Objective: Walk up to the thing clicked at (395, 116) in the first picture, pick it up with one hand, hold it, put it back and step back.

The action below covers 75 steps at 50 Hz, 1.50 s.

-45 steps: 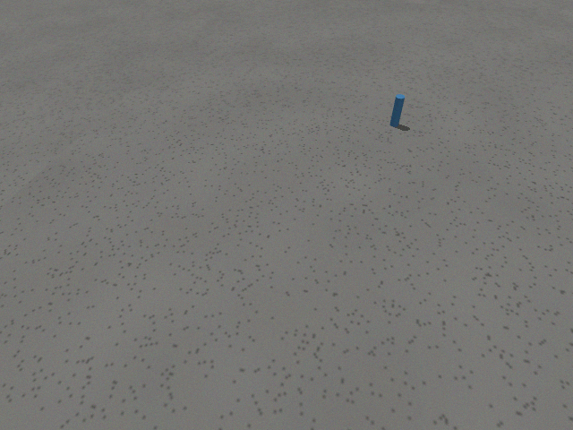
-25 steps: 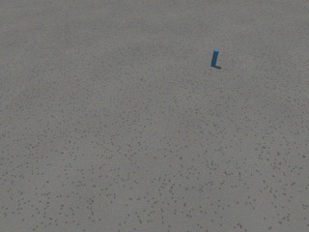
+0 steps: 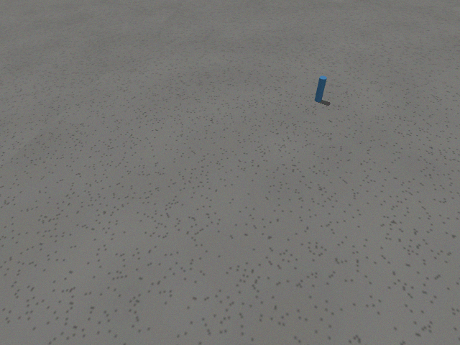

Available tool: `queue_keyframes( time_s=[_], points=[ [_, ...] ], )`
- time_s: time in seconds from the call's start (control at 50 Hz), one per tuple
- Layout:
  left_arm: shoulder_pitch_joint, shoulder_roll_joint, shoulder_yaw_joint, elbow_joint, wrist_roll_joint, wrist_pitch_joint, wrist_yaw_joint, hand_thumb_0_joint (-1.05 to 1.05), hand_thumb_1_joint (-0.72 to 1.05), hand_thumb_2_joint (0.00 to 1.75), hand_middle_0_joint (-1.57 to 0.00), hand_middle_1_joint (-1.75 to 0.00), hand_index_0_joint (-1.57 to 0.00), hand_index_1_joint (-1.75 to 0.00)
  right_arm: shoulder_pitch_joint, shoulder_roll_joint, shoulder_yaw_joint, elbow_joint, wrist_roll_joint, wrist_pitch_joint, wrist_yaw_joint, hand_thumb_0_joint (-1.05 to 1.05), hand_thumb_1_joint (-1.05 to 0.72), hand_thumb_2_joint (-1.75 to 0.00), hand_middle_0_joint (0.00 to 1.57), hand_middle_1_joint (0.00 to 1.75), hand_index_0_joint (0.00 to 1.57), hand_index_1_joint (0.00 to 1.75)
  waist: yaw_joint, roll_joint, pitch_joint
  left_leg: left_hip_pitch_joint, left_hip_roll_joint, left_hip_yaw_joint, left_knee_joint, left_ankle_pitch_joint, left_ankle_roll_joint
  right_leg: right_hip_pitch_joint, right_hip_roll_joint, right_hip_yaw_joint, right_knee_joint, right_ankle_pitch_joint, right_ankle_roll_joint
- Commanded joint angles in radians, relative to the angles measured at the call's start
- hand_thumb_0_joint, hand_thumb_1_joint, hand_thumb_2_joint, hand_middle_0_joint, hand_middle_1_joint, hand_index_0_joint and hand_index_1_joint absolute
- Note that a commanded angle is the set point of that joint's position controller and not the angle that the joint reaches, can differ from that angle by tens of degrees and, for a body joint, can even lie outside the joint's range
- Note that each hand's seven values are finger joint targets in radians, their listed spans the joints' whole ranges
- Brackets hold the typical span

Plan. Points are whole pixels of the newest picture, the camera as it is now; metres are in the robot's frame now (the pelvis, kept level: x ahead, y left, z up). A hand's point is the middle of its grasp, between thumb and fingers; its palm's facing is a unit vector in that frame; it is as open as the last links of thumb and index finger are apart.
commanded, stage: stand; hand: left
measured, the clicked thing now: (320, 89) +1.90 -0.63 -0.69
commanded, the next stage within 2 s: walk up in 0.22 s
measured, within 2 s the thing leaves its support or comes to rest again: neither
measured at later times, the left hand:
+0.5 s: hand (129, 335) +0.18 +0.23 -0.13, palm faces -0.16 -0.91 -0.39, open 7.4 cm
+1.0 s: hand (209, 249) +0.37 +0.09 -0.16, palm faces -0.26 -0.91 -0.34, open 7.4 cm
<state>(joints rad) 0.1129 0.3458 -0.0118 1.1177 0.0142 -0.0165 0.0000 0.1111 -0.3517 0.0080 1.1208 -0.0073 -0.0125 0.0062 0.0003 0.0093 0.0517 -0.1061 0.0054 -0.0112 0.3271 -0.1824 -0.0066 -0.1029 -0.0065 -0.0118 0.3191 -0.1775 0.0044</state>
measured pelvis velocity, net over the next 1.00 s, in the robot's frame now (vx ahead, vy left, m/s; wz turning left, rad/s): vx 0.30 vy -0.17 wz -0.30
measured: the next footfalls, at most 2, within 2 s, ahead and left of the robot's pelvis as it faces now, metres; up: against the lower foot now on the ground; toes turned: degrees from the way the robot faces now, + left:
right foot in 0.58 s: +0.20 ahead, -0.27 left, +0.00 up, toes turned -17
left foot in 1.06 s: +0.54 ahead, -0.09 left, +0.00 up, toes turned -12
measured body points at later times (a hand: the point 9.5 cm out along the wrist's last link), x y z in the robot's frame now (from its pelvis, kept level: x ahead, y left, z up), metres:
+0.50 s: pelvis +0.06 -0.05 -0.01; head +0.05 -0.06 +0.44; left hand +0.19 +0.28 -0.10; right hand +0.06 -0.41 -0.13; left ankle +0.00 +0.12 -0.75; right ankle +0.13 -0.23 -0.72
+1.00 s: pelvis +0.30 -0.17 -0.02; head +0.31 -0.18 +0.43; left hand +0.38 +0.14 -0.14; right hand +0.32 -0.52 -0.12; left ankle +0.49 -0.07 -0.73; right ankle +0.16 -0.26 -0.75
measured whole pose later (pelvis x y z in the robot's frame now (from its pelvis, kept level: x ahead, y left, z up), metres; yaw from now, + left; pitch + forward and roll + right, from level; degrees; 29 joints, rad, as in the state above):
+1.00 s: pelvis +0.30 -0.17 -0.02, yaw -17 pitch -1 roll -2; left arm 0.37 0.41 0.05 0.94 0.02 -0.07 -0.08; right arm 0.18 -0.43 -0.07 0.92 -0.03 -0.05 0.10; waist 0.07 0.03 0.04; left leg -0.53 0.13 0.03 0.61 -0.11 -0.01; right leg 0.00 0.05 -0.01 0.39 -0.37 -0.03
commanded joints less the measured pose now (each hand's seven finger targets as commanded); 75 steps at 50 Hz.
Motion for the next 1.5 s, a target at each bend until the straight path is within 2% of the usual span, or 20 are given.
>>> queue_keyframes(
  time_s=[0.0,0.18,0.2,0.24,0.28,0.48,0.54,0.58,0.6,0.62,0.74,0.94,1.02,1.04,1.06,1.08,1.18,1.38,1.46,1.48],
  points=[
    [-0.038,0.208,0.046,-0.055,-0.006,-0.017,0.01,0.0,0.9,0.9,-0.2,-0.3,-0.2,-0.3,-0.032,-0.207,-0.041,-0.056,-0.001,-0.02,-0.015,0.0,-0.9,-0.9,0.2,0.3,0.2,0.3,0.003,-0.004,-0.058,-0.014,0.12,-0.098,-0.06,0.101,0.033,0.01,-0.123,0.098,-0.056,0.094,-0.029],
    [-0.036,0.213,0.049,-0.054,-0.003,-0.019,0.009,0.0,0.9,0.9,-0.2,-0.3,-0.2,-0.3,-0.031,-0.203,-0.04,-0.058,0.0,-0.023,-0.016,0.0,-0.9,-0.9,0.2,0.3,0.2,0.3,0.0,-0.008,-0.089,0.004,0.123,-0.101,-0.052,0.153,0.033,0.028,-0.127,0.096,-0.045,0.135,-0.031],
    [-0.006,0.321,0.136,-0.162,0.022,-0.021,-0.038,0.0,0.9,0.9,-0.2,-0.3,-0.2,-0.3,0.051,-0.343,-0.133,-0.136,-0.028,-0.057,-0.002,0.0,-0.9,-0.9,0.2,0.3,0.2,0.3,-0.029,-0.044,-0.217,0.138,0.137,-0.1,0.042,-0.363,0.101,-0.124,-0.074,0.142,0.066,-0.335,-0.064],
    [-0.186,0.252,0.122,-0.219,0.022,-0.003,-0.075,0.0,0.9,0.9,-0.2,-0.3,-0.2,-0.3,0.137,-0.408,-0.176,-0.111,-0.038,-0.072,0.0,0.0,-0.9,-0.9,0.2,0.3,0.2,0.3,-0.12,0.195,-0.039,0.271,0.345,-0.359,-0.163,-0.682,0.197,-0.628,-0.008,0.004,0.438,-0.303,-0.026],
    [-0.208,0.27,0.125,-0.255,0.033,-0.011,-0.089,0.0,0.9,0.9,-0.2,-0.3,-0.2,-0.3,0.11,-0.405,-0.179,-0.15,-0.03,-0.085,-0.001,0.0,-0.9,-0.9,0.2,0.3,0.2,0.3,-0.106,0.083,0.028,0.16,0.48,-0.423,-0.228,-0.561,0.258,-0.691,-0.105,0.118,0.586,-0.254,-0.026],
    [-0.046,0.264,0.149,-0.225,0.013,-0.01,-0.148,0.0,0.9,0.9,-0.2,-0.3,-0.2,-0.3,-0.013,-0.366,-0.17,-0.218,-0.043,-0.1,0.032,0.0,-0.9,-0.9,0.2,0.3,0.2,0.3,0.002,0.139,0.036,-0.087,0.261,0.07,-0.131,-0.357,0.147,-0.282,-0.11,-0.048,0.342,-0.057,-0.006],
    [0.116,0.284,0.162,-0.167,0.02,-0.017,-0.129,0.0,0.9,0.9,-0.2,-0.3,-0.2,-0.3,-0.057,-0.362,-0.161,-0.227,-0.034,-0.085,0.029,0.0,-0.9,-0.9,0.2,0.3,0.2,0.3,0.099,0.048,0.008,-0.257,0.245,0.138,0.093,-0.362,0.13,-0.021,-0.051,-0.126,0.323,-0.025,-0.021],
    [0.4,0.413,0.216,-0.105,0.025,-0.04,-0.088,0.0,0.9,0.9,-0.2,-0.3,-0.2,-0.3,-0.014,-0.225,-0.108,-0.255,-0.038,-0.075,0.034,0.0,-0.9,-0.9,0.2,0.3,0.2,0.3,0.226,-0.405,-0.09,-0.529,0.037,0.219,0.761,-0.38,0.07,0.267,-0.115,0.146,0.093,-0.426,-0.082],
    [0.36,0.495,0.219,-0.14,0.008,-0.047,-0.081,0.0,0.9,0.9,-0.2,-0.3,-0.2,-0.3,-0.006,-0.222,-0.095,-0.306,-0.013,-0.08,0.04,0.0,-0.9,-0.9,0.2,0.3,0.2,0.3,0.171,-0.475,-0.058,-0.677,-0.034,0.106,0.897,-0.414,0.026,0.188,-0.336,0.708,-0.226,-0.7,-0.165],
    [0.268,0.522,0.219,-0.177,-0.005,-0.048,-0.081,0.0,0.9,0.9,-0.2,-0.3,-0.2,-0.3,-0.021,-0.319,-0.12,-0.292,-0.019,-0.079,0.037,0.0,-0.9,-0.9,0.2,0.3,0.2,0.3,0.139,-0.289,0.001,-0.626,0.049,0.015,0.922,-0.353,0.02,0.093,-0.409,0.841,-0.266,-0.792,-0.238],
    [0.097,0.353,0.163,-0.242,-0.02,-0.077,-0.053,0.0,0.9,0.9,-0.2,-0.3,-0.2,-0.3,0.107,-0.306,-0.126,-0.226,-0.004,-0.066,0.062,0.0,-0.9,-0.9,0.2,0.3,0.2,0.3,0.011,-0.157,0.0,-0.438,0.15,-0.025,0.705,-0.077,0.04,-0.082,-0.212,0.315,-0.14,-0.359,-0.164],
    [0.174,0.352,0.15,-0.281,-0.007,-0.094,-0.061,0.0,0.9,0.9,-0.2,-0.3,-0.2,-0.3,-0.101,-0.243,-0.132,-0.338,-0.016,-0.081,0.084,0.0,-0.9,-0.9,0.2,0.3,0.2,0.3,0.07,-0.069,0.038,-0.339,0.104,0.065,0.251,0.124,-0.001,-0.085,-0.18,0.157,-0.119,-0.123,-0.185],
    [0.172,0.318,0.131,-0.3,-0.01,-0.085,-0.049,0.0,0.9,0.9,-0.2,-0.3,-0.2,-0.3,0.209,-0.296,-0.169,-0.254,-0.03,-0.097,0.059,0.0,-0.9,-0.9,0.2,0.3,0.2,0.3,-0.081,0.057,-0.137,0.126,0.038,0.098,0.16,0.026,0.055,-0.155,-0.112,0.054,0.352,0.248,-0.125],
    [0.234,0.256,0.109,-0.301,-0.018,-0.079,-0.042,0.0,0.9,0.9,-0.2,-0.3,-0.2,-0.3,0.356,-0.356,-0.195,-0.23,-0.052,-0.105,0.046,0.0,-0.9,-0.9,0.2,0.3,0.2,0.3,-0.136,0.191,-0.237,0.349,0.166,-0.086,0.104,-0.166,0.118,-0.336,-0.042,0.01,0.652,0.151,-0.086],
    [0.277,0.18,0.082,-0.306,-0.032,-0.077,-0.04,0.0,0.9,0.9,-0.2,-0.3,-0.2,-0.3,0.38,-0.407,-0.209,-0.248,-0.06,-0.111,0.035,0.0,-0.9,-0.9,0.2,0.3,0.2,0.3,-0.115,0.316,-0.279,0.489,0.402,-0.503,0.045,-0.303,0.166,-0.567,0.089,0.062,0.835,-0.337,-0.05],
    [0.293,0.295,0.098,-0.296,-0.027,-0.071,-0.027,0.0,0.9,0.9,-0.2,-0.3,-0.2,-0.3,0.32,-0.443,-0.217,-0.269,-0.021,-0.108,0.035,0.0,-0.9,-0.9,0.2,0.3,0.2,0.3,-0.096,0.219,-0.273,0.44,0.49,-0.691,-0.07,-0.426,0.268,-0.618,0.059,0.123,0.919,-0.327,-0.079],
    [0.173,0.279,0.104,-0.278,-0.04,-0.083,-0.05,0.0,0.9,0.9,-0.2,-0.3,-0.2,-0.3,0.206,-0.309,-0.151,-0.3,0.007,-0.117,0.028,0.0,-0.9,-0.9,0.2,0.3,0.2,0.3,-0.04,0.084,-0.04,0.041,0.309,-0.11,-0.046,0.247,0.202,-0.484,-0.063,0.132,0.815,-0.136,-0.041],
    [0.003,0.245,0.113,-0.316,-0.012,-0.055,-0.107,0.0,0.9,0.9,-0.2,-0.3,-0.2,-0.3,0.15,-0.35,-0.149,-0.322,0.002,-0.11,0.038,0.0,-0.9,-0.9,0.2,0.3,0.2,0.3,-0.024,0.115,0.003,-0.078,0.257,0.097,-0.063,0.052,0.171,-0.251,-0.056,-0.06,0.285,0.132,-0.032],
    [0.234,0.319,0.157,-0.243,-0.005,-0.064,-0.078,0.0,0.9,0.9,-0.2,-0.3,-0.2,-0.3,0.191,-0.297,-0.126,-0.319,0.0,-0.096,0.031,0.0,-0.9,-0.9,0.2,0.3,0.2,0.3,0.119,-0.099,-0.165,-0.166,0.171,0.161,0.417,0.237,0.102,0.165,0.0,-0.058,0.237,0.031,-0.08],
    [0.369,0.394,0.185,-0.231,0.004,-0.068,-0.059,0.0,0.9,0.9,-0.2,-0.3,-0.2,-0.3,0.251,-0.247,-0.106,-0.321,0.004,-0.093,0.033,0.0,-0.9,-0.9,0.2,0.3,0.2,0.3,0.172,-0.283,-0.243,-0.302,0.077,0.179,0.697,0.055,0.076,0.312,-0.117,0.168,0.149,-0.212,-0.103]
  ],
)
